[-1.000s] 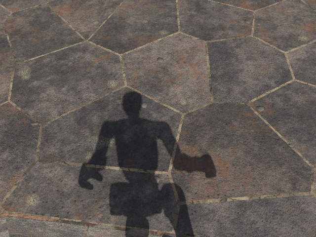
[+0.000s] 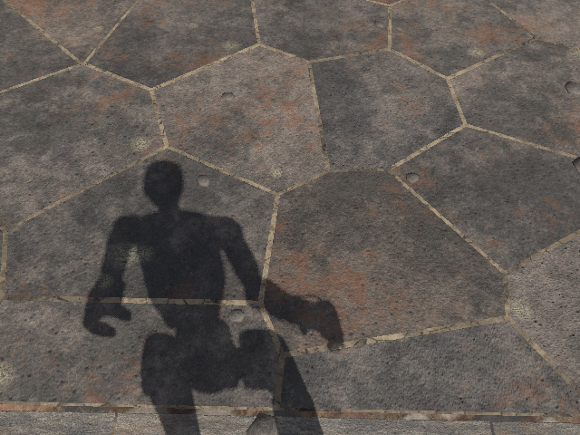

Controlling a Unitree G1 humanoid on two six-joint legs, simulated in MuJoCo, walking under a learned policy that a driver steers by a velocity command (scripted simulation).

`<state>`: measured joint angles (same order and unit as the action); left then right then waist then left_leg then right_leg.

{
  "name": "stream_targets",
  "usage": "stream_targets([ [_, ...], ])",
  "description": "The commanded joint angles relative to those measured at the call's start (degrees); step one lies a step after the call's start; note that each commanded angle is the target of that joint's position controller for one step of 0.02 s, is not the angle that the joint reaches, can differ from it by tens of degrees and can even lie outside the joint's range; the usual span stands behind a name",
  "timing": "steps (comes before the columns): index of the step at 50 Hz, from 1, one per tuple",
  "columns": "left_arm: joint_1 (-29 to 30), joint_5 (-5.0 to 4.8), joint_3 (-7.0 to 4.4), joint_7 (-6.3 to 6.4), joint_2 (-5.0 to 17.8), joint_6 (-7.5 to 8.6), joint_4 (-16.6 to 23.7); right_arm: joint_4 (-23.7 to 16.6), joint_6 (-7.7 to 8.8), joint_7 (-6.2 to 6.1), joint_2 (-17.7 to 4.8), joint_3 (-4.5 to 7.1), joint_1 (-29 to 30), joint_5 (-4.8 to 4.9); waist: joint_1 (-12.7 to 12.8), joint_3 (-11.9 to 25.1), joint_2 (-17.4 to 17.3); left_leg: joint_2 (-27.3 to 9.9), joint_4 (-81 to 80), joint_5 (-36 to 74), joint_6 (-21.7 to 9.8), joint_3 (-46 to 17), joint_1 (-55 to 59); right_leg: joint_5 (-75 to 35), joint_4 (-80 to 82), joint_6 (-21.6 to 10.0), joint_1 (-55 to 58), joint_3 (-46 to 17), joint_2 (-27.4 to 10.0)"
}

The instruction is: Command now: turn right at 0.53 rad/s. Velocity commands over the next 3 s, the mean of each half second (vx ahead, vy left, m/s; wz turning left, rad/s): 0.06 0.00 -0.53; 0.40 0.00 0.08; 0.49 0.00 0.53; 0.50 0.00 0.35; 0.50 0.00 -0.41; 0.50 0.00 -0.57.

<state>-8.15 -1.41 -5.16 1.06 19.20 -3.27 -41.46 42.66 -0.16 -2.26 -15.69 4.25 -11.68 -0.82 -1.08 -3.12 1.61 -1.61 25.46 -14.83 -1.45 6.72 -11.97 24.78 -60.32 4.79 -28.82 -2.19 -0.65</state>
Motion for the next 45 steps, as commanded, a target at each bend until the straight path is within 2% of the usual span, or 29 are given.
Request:
stream_targets([
  [1, 3.7, -0.1, 0.22, -1.16, 1.7, 0.44, 6.2, -3.7, 0.24, -0.83, -10.0, 2.45, 1.8, 0.22, -1.0, 5.6, -9.4, -14.4, -7.1, 24.7, -11.5, -8.9, 9.9, -1.3, 7.9, 0.9, -2.6, 1.5, -2.3],
  [3, 4.2, -0.03, 0.32, -1.87, 2.0, 0.34, 7.4, -3.5, -0.12, -0.47, -11.9, 3.08, 1.7, 0.58, -1.3, 6.6, -10.4, -15.5, -6.4, 26.5, -11.3, -7.3, 9.1, -0.9, 13.9, 0.0, 2.2, 3.8, -2.0],
  [5, 3.2, -0.04, -0.27, -2.34, 3.4, -0.16, 7.8, -3.4, -0.17, 0.13, -12.8, 3.42, 1.7, 1.22, -0.9, 7.0, -11.2, -16.6, -4.9, 26.4, -10.6, -6.5, 8.7, -2.8, 19.0, -1.4, 5.7, 5.6, -1.2],
  [7, 0.2, 0.08, -0.86, -2.66, 3.9, -0.76, 7.3, -3.2, -0.02, 0.63, -12.8, 3.46, 3.3, 2.44, 1.4, 7.0, -10.8, -16.3, -0.8, 23.6, -7.7, -4.2, 6.4, -9.7, 29.0, -4.0, 11.9, 7.5, 0.1],
  [8, -2.2, 0.27, -1.52, -2.32, 4.9, -0.92, 6.5, -2.3, 0.18, 0.89, -11.3, 3.12, 1.6, 2.68, 2.1, 7.4, -8.8, -14.7, 3.7, 19.2, -4.6, -1.7, 3.1, -14.7, 34.6, -5.9, 17.9, 6.9, 1.3],
  [9, -5.6, 0.24, -3.0, -1.47, 9.0, -0.84, 6.1, -1.4, 0.41, 1.27, -8.8, 2.43, -1.1, 1.37, 2.5, 8.9, 0.2, -10.7, 14.7, 9.1, 0.2, 2.7, -6.0, -30.3, 37.6, -9.0, 28.5, -1.0, -2.8],
  [10, -6.5, 0.93, -3.98, -0.42, 15.5, -0.3, 7.8, -4.7, 0.46, 1.42, -4.7, 0.68, 0.8, -2.21, 1.5, 9.1, 17.5, -2.3, 33.2, -24.6, 6.2, 3.5, -24.6, -55.5, 36.1, -18.8, 36.2, -23.5, -18.9],
  [11, -7.7, 2.96, -3.32, -1.43, 13.7, 1.49, 8.3, -6.2, 0.49, 0.85, -7.5, 1.47, 5.8, -0.68, 6.1, 14.2, 10.8, 0.5, 42.9, -27.2, 6.5, -7.6, -26.5, -49.3, 39.1, -27.6, 31.2, -28.8, -23.1],
  [12, -5.1, 2.8, -2.72, -1.78, 12.0, 2.85, 8.1, -6.3, 0.15, 0.48, -9.2, 2.04, 7.1, 1.05, 4.7, 10.4, 6.7, -0.6, 45.4, -22.6, 5.7, -9.7, -27.5, -42.6, 40.6, -25.5, 28.5, -23.6, -19.7],
  [13, -2.0, 1.7, -2.39, -1.37, 10.3, 3.46, 7.9, -5.8, -0.07, 0.05, -9.3, 2.28, 6.5, 1.16, 2.7, 7.6, 5.3, -1.5, 43.6, -16.8, 5.1, -10.4, -27.9, -36.4, 40.9, -21.8, 25.9, -19.4, -16.0],
  [14, 0.4, 0.81, -1.75, -0.92, 8.4, 3.42, 8.2, -4.8, -0.28, -0.49, -9.7, 2.55, 5.8, 0.52, 1.7, 6.6, 3.7, -2.0, 41.6, -12.8, 5.1, -11.0, -27.4, -33.4, 40.8, -19.2, 24.2, -17.4, -13.8],
  [15, 1.9, 0.59, -1.41, -0.52, 7.9, 3.21, 8.6, -4.6, -0.35, -0.65, -9.9, 2.72, 4.8, 0.0, 0.5, 6.5, 4.1, -1.3, 40.9, -9.6, 5.5, -10.9, -24.8, -34.4, 41.0, -18.5, 21.6, -15.9, -12.3],
  [16, 1.9, 0.91, -1.23, -0.2, 7.7, 3.05, 8.9, -4.4, -0.22, -0.5, -9.4, 2.69, 3.9, -0.06, 0.1, 7.5, 4.6, -0.3, 40.9, -7.3, 5.7, -10.7, -22.7, -34.9, 41.1, -18.4, 20.5, -15.3, -11.4],
  [18, -0.6, 0.62, -1.13, 0.25, 7.1, 3.19, 8.5, -4.3, 0.27, 0.16, -8.2, 2.33, 2.9, 0.54, 0.5, 9.4, 4.8, 0.1, 35.0, -3.4, 5.7, -10.4, -22.1, -17.3, 43.6, -18.3, 21.9, -16.2, -9.7],
  [19, -1.8, 0.37, -1.11, 0.35, 7.1, 3.37, 8.4, -4.7, 0.55, 0.44, -7.8, 2.09, 4.5, 0.86, 1.5, 8.3, 5.5, 0.3, 30.8, -2.3, 5.5, -10.5, -22.9, -6.2, 45.5, -18.4, 21.9, -18.1, -9.3],
  [20, -2.3, 0.36, -1.02, 0.45, 7.2, 3.58, 8.2, -5.0, 0.87, 0.73, -7.6, 1.91, 5.6, 1.08, 2.0, 7.1, 6.6, 0.4, 27.0, -1.6, 5.5, -10.4, -23.4, 0.1, 47.0, -18.3, 22.1, -19.6, -9.7],
  [23, -3.9, 0.87, -0.99, 0.5, 7.7, 4.26, 7.2, -5.4, 2.36, 1.77, -6.9, 1.33, 8.0, 1.25, 3.5, 5.1, 7.5, 0.2, 17.6, -0.3, 5.1, -10.1, -20.6, 1.7, 47.9, -18.0, 21.4, -20.3, -10.2],
  [28, -6.7, 0.77, -0.69, -0.58, 8.5, 5.01, 5.5, -5.7, 4.79, 3.21, -6.6, 0.74, 8.9, 1.94, 4.9, 2.5, 6.7, 0.8, 9.1, -2.1, 2.9, -8.0, -13.6, 4.1, 47.4, -18.2, 17.4, -21.8, -10.6],
  [30, -6.7, 0.58, -0.4, -0.96, 8.3, 4.99, 5.2, -5.4, 5.58, 3.52, -6.5, 0.66, 7.6, 2.35, 3.7, 1.8, 5.9, 1.2, 5.1, -1.0, 1.2, -7.2, -9.6, 5.1, 46.4, -17.9, 15.5, -22.7, -10.4],
  [32, -5.9, 0.67, 0.31, -1.12, 6.6, 4.83, 5.2, -3.4, 6.16, 3.51, -6.3, 0.71, 2.6, 2.25, 0.8, 2.8, 4.8, 1.8, 0.1, 2.4, -0.3, -5.7, -0.7, 5.6, 43.3, -16.0, 12.2, -20.8, -8.2],
  [33, -5.7, 1.08, 1.04, -1.17, 4.6, 5.02, 5.3, -2.3, 6.32, 3.28, -6.8, 0.82, -1.0, 2.16, -0.6, 4.1, 4.2, 0.2, -0.1, 1.7, -1.3, -7.7, 5.0, 4.8, 39.7, -14.5, 9.3, -18.8, -6.6],
  [34, -4.4, 1.72, 2.16, -1.23, 1.1, 5.45, 6.0, -1.1, 6.44, 2.95, -9.0, 1.16, -6.8, 1.85, -2.6, 5.5, -1.2, -6.3, -3.4, -3.1, -4.0, -16.6, 11.1, 2.7, 28.5, -11.6, 3.9, -12.7, -3.1],
  [35, -5.2, 1.36, 2.39, -1.15, -0.4, 6.68, 8.5, -0.2, 6.08, 3.05, -15.2, 2.53, -10.1, 1.33, -1.1, 5.6, -14.4, -15.3, -10.5, -16.0, -11.8, -36.6, 17.8, 2.8, 13.6, -7.7, -8.8, -1.6, 4.2],
  [36, -1.6, 0.39, 1.2, -0.72, 4.8, 7.67, 9.5, 0.1, 6.09, 3.65, -13.8, 2.45, -12.5, 1.36, -4.0, 1.7, -14.9, -20.6, -15.0, -23.2, -17.3, -48.7, 17.5, 9.7, 2.5, -6.2, -18.3, -1.9, 3.0],
  [37, -1.4, -0.33, 0.51, -0.93, 6.6, 8.44, 9.3, -0.5, 6.22, 3.67, -11.1, 1.46, -10.8, 1.61, -2.9, -1.0, -11.1, -19.3, -14.7, -23.4, -16.5, -46.3, 16.7, 5.4, -1.7, -6.6, -21.4, -3.7, 0.1],
  [38, -1.2, 0.01, 0.72, -1.22, 5.7, 8.94, 8.6, -1.2, 6.15, 3.56, -9.8, 1.03, -9.6, 1.41, -2.5, -0.8, -9.8, -16.3, -14.8, -19.5, -15.0, -41.6, 16.9, 0.6, -2.6, -6.7, -21.9, -3.2, -0.9],
  [40, 0.9, 1.48, 0.69, -1.88, 4.6, 9.84, 9.1, -1.8, 5.49, 2.98, -8.8, 0.55, -8.7, 1.34, -2.0, -0.8, -7.5, -12.7, -14.8, -6.5, -12.9, -34.4, 15.6, -6.1, 1.5, -5.9, -20.7, -2.4, -2.5],
  [42, 2.5, 1.81, 1.26, -2.46, 2.2, 10.18, 9.6, -1.9, 4.63, 2.25, -8.5, 0.44, -9.1, 1.75, -1.8, 0.2, -8.0, -9.4, -15.3, 3.2, -12.0, -28.5, 12.2, -9.7, 8.8, -4.0, -15.5, -0.2, -1.5],
  [45, 6.6, 1.51, 2.51, -3.0, -1.1, 10.26, 10.2, -1.6, 3.73, 1.13, -9.9, 0.87, -9.4, 1.94, -2.5, 0.4, -8.5, -6.1, -14.6, 10.2, -10.6, -22.2, 4.8, -16.5, 21.2, -1.7, -5.1, 1.9, 1.0],
])
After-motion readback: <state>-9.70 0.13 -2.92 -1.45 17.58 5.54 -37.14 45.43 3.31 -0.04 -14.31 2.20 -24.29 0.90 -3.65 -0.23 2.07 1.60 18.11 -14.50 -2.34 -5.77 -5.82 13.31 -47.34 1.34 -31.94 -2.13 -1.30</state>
